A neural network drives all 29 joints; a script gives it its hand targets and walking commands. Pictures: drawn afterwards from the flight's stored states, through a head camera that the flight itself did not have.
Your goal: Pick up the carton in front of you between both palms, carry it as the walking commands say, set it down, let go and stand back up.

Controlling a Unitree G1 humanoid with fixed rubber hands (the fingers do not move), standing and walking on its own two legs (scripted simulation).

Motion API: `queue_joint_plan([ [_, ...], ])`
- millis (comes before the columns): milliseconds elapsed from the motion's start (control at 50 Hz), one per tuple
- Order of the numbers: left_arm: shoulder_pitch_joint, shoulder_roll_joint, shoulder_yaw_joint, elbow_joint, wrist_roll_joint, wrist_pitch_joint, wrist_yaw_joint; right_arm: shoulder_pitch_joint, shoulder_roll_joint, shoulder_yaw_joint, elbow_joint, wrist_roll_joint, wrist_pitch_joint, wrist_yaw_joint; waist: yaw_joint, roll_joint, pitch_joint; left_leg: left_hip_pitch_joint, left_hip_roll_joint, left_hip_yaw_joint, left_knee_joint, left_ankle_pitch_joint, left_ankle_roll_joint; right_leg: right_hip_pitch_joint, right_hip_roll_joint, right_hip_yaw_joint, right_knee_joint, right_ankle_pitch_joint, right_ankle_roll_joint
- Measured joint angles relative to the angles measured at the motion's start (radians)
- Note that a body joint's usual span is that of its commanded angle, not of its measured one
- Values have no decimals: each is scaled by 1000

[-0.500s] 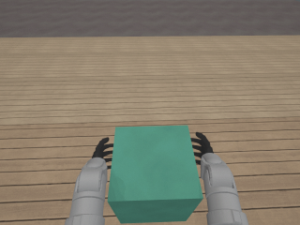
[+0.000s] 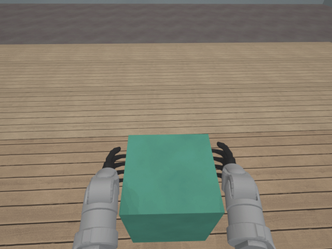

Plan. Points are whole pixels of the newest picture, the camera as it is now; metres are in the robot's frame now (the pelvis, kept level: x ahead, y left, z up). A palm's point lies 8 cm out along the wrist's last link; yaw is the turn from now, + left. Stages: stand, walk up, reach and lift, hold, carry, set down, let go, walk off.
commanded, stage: hold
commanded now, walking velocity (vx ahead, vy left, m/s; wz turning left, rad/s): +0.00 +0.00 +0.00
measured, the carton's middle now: (168, 190) +0.29 +0.00 -0.03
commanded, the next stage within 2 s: carry in 0.80 s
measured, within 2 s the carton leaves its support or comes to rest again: neither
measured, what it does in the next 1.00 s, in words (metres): stands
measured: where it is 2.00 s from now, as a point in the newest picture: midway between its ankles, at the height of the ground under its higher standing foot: (170, 215)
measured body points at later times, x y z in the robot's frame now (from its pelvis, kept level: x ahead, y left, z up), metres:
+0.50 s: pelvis +0.01 +0.00 +0.00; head -0.04 +0.00 +0.45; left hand +0.30 +0.15 +0.04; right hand +0.31 -0.16 +0.05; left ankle +0.02 +0.13 -0.74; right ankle +0.02 -0.13 -0.74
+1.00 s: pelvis +0.02 -0.01 -0.01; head -0.01 -0.02 +0.44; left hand +0.32 +0.13 +0.05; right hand +0.33 -0.17 +0.06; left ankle +0.02 +0.13 -0.74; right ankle +0.01 -0.14 -0.74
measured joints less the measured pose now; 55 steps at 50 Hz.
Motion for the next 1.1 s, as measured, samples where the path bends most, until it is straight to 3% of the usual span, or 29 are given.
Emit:
queue_joint_plan([
  [780,28,7,-24,-19,-9,8,4,29,-8,33,-20,13,15,-9,3,2,-7,17,5,3,-19,1,-1,16,1,-8,-18,2,-5],
  [840,32,8,-26,-29,-14,7,5,30,-9,39,-30,16,17,-11,6,5,-48,-58,10,22,39,-40,-3,-64,-5,-23,46,-44,-3],
  [880,48,12,-38,-59,-30,13,10,44,-12,58,-56,29,23,-17,9,6,-77,-104,21,47,72,-109,0,-120,-18,-46,98,-139,-2],
  [920,62,16,-47,-113,-52,29,16,53,-15,79,-106,48,41,-24,13,8,-93,-138,32,67,81,-98,-1,-170,-31,-73,140,-176,-5],
  [980,85,20,-68,-209,-95,66,32,77,-20,112,-209,83,86,-40,16,26,-107,-175,57,76,116,-72,-9,-196,-36,-120,146,-137,-9],
  [1020,93,21,-87,-267,-120,109,42,100,-26,122,-285,106,133,-48,14,37,-123,-199,79,81,168,-153,-7,-190,-33,-147,123,-92,-13],
  [1100,107,24,-135,-368,-148,201,66,144,-34,126,-420,158,226,-71,2,7,-147,-303,82,167,334,-276,-3,-166,-57,-167,74,-96,-21],
])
